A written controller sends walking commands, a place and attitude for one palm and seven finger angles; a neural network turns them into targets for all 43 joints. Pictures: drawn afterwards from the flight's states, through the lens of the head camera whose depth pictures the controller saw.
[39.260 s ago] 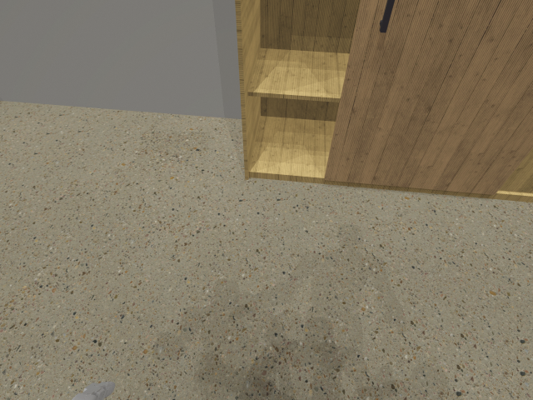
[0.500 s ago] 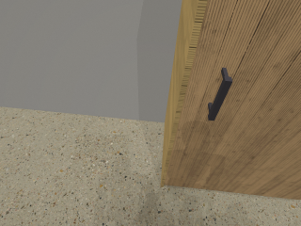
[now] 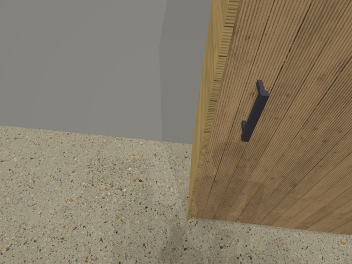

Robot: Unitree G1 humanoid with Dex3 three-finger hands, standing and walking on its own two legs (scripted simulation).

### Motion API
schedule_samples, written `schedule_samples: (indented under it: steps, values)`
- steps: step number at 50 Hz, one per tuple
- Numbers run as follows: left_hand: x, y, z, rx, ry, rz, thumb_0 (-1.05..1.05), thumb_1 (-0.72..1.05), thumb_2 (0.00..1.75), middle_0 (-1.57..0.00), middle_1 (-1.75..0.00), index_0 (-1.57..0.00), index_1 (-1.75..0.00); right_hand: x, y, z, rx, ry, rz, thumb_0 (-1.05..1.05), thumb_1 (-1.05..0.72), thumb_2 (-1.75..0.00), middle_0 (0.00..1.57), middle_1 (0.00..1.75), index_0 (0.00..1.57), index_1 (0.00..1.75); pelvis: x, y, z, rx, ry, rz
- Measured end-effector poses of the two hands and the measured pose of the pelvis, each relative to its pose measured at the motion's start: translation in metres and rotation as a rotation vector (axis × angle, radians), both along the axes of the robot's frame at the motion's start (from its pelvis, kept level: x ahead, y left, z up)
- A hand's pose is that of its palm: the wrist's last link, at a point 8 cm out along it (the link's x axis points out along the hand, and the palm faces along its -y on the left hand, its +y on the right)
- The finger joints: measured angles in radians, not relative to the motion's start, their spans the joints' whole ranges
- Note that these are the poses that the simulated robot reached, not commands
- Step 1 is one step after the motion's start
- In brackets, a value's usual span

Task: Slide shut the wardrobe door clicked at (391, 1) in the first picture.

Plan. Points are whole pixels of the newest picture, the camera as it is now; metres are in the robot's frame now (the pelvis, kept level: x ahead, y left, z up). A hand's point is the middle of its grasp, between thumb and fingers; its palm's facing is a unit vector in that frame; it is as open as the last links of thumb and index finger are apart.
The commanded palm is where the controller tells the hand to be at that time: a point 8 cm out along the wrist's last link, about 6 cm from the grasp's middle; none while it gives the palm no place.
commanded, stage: raise the hand with hooked fingers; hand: right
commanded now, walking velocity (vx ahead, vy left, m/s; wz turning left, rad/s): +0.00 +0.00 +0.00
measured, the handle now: (252, 112) +0.45 -0.16 +0.12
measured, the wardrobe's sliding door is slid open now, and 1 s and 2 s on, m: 0.00 0.00 0.00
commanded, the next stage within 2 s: none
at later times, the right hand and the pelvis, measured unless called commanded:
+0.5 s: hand (263, 255) +0.16 -0.17 -0.02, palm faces +0.04 +1.00 +0.04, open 8.4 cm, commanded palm +0.12 -0.25 -0.02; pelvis -0.03 -0.01 -0.06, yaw -2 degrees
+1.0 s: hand (310, 234) +0.19 -0.25 +0.04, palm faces +0.12 +0.99 -0.07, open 11.5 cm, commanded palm +0.15 -0.30 +0.05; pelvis -0.03 -0.02 -0.04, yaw -3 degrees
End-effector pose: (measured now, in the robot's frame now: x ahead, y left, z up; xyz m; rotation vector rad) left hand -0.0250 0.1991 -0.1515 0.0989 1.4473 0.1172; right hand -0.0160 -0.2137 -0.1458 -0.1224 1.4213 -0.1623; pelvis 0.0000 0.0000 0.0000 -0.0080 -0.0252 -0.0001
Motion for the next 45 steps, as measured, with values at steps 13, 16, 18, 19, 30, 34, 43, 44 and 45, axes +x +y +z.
schedule_samples:
  steps: [13, 16, 18, 19, 30, 34, 43, 44, 45]
  values:
    - [0.067, 0.039, 0.016, 0.124, -0.458, -0.029, 0.03, 0.93, 0.89, -0.20, -0.30, -0.21, -0.30, 0.120, -0.036, 0.107, -0.156, -0.778, -0.054, 0.05, -0.93, -0.88, 0.20, 0.33, 0.20, 0.33, -0.012, -0.008, -0.010, -0.002, 0.022, -0.039]
    - [0.113, 0.054, 0.034, 0.168, -0.675, -0.060, 0.03, 0.93, 0.89, -0.20, -0.30, -0.20, -0.30, 0.173, -0.025, 0.152, -0.085, -1.163, 0.001, 0.04, -0.87, -0.86, 0.20, 0.35, 0.20, 0.36, -0.019, -0.009, -0.020, -0.005, 0.073, -0.043]
    - [0.142, 0.060, 0.049, 0.185, -0.799, -0.087, 0.03, 0.92, 0.89, -0.20, -0.30, -0.20, -0.30, 0.189, -0.013, 0.166, 0.014, -1.367, 0.043, 0.03, -0.82, -0.84, 0.20, 0.38, 0.20, 0.38, -0.024, -0.008, -0.029, -0.010, 0.108, -0.033]
    - [0.156, 0.062, 0.056, 0.190, -0.852, -0.104, 0.02, 0.92, 0.89, -0.20, -0.30, -0.20, -0.30, 0.191, -0.007, 0.167, 0.060, -1.441, 0.071, 0.03, -0.80, -0.83, 0.20, 0.39, 0.20, 0.39, -0.025, -0.008, -0.035, -0.011, 0.120, -0.028]
    - [0.233, 0.018, 0.079, 0.142, -1.031, -0.284, 0.01, 0.91, 0.90, -0.20, -0.30, -0.20, -0.30, 0.115, -0.042, 0.121, -0.027, -1.322, 0.007, 0.01, -0.52, -0.73, 0.23, 0.55, 0.23, 0.55, -0.032, -0.006, -0.063, 0.022, 0.158, -0.059]
    - [0.223, -0.011, 0.053, 0.063, -0.970, -0.335, 0.01, 0.91, 0.89, -0.20, -0.30, -0.20, -0.30, 0.120, -0.055, 0.145, -0.069, -1.450, 0.052, 0.02, -0.42, -0.69, 0.23, 0.61, 0.23, 0.61, -0.038, -0.008, -0.067, 0.049, 0.161, -0.085]
    - [0.161, -0.028, 0.023, -0.007, -0.790, -0.204, 0.02, 0.90, 0.89, -0.21, -0.31, -0.21, -0.30, 0.175, -0.061, 0.166, 0.064, -1.369, 0.160, 0.01, -0.21, -0.60, 0.25, 0.74, 0.25, 0.74, -0.034, -0.017, -0.052, 0.043, 0.156, -0.065]
    - [0.156, -0.025, 0.023, 0.002, -0.779, -0.189, 0.02, 0.90, 0.89, -0.21, -0.31, -0.21, -0.30, 0.177, -0.064, 0.168, 0.055, -1.363, 0.147, 0.01, -0.19, -0.59, 0.25, 0.76, 0.25, 0.76, -0.033, -0.018, -0.049, 0.040, 0.153, -0.061]
    - [0.151, -0.022, 0.024, 0.012, -0.770, -0.177, 0.02, 0.90, 0.89, -0.21, -0.31, -0.21, -0.30, 0.178, -0.068, 0.171, 0.042, -1.363, 0.135, 0.01, -0.16, -0.58, 0.25, 0.77, 0.25, 0.77, -0.031, -0.019, -0.047, 0.039, 0.151, -0.058]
